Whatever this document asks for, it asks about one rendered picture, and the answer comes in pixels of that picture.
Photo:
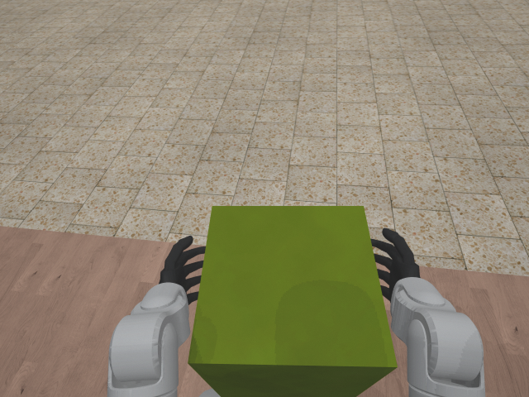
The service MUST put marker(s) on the robot right hand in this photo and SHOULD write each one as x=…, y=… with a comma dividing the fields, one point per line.
x=402, y=264

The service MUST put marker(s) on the robot left hand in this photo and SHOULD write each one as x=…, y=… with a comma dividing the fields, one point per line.
x=175, y=270

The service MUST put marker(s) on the carton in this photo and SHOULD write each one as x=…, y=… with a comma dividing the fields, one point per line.
x=290, y=304

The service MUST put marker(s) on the left robot forearm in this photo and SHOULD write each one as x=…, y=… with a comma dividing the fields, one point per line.
x=143, y=353

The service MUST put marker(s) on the right robot forearm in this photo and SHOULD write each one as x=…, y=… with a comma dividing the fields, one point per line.
x=445, y=354

